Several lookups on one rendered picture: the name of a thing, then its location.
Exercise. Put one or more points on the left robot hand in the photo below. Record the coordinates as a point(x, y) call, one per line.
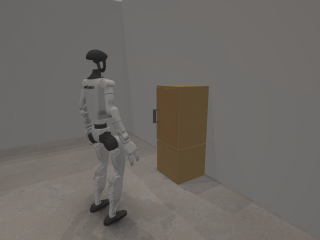
point(86, 133)

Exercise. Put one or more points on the robot right forearm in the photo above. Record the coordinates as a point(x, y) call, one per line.
point(120, 129)

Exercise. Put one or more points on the left robot upper arm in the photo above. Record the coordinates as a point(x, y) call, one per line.
point(82, 103)

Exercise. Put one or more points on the robot left shin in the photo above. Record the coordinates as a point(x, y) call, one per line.
point(99, 185)

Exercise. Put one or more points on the handle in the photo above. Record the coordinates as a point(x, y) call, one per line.
point(154, 116)

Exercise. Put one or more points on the robot left forearm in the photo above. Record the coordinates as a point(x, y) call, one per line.
point(86, 119)

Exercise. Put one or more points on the left robot foot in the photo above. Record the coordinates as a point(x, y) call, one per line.
point(94, 207)

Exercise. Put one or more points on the right robot upper arm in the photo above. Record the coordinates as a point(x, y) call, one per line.
point(108, 87)

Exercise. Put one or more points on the right robot hand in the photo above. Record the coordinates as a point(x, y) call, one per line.
point(129, 149)

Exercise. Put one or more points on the cupboard door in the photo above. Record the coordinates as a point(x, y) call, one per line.
point(167, 115)

